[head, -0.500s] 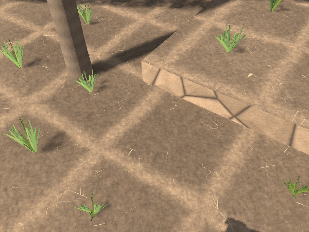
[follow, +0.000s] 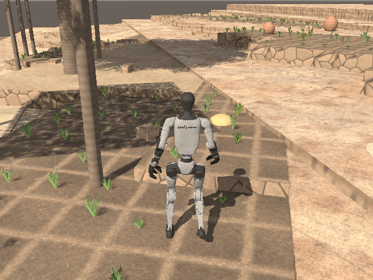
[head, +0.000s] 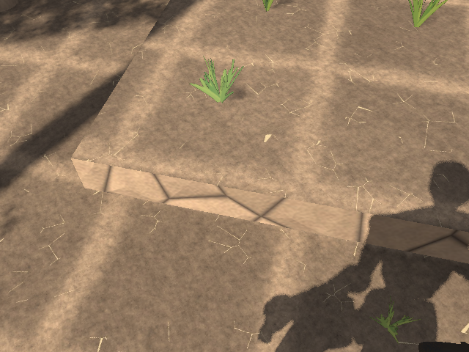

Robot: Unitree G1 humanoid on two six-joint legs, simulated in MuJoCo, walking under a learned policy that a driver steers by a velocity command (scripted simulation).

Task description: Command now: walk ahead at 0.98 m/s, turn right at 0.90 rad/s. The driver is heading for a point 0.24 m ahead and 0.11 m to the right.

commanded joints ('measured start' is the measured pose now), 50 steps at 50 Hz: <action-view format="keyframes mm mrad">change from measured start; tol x32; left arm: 1 -119 19 8 -151 -5 5 -19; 50 -253 75 -4 99 57 36 13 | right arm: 1 133 -56 -30 37 -19 1 -5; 15 405 -124 3 123 12 10 15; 50 -40 -116 24 234 -7 70 -21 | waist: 1 -72 155 20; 10 24 77 41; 15 10 -305 -545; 50 -26 52 -83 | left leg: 1 308 294 -312 -304 -46 182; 12 197 197 118 0 844 87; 13 82 160 117 231 688 47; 14 -129 15 123 682 -426 -16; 16 -203 4 -138 945 -397 -17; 34 168 64 -73 -88 147 4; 50 139 69 -93 -95 269 58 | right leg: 1 -404 -152 41 40 39 3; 12 314 83 -127 -697 475 -64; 14 681 -177 190 -615 1249 -133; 15 825 -390 602 -722 1087 -347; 20 248 -224 304 -908 836 -220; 25 120 -190 127 -961 914 -222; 36 8 12 37 -898 28 -4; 50 229 -1 10 -864 359 27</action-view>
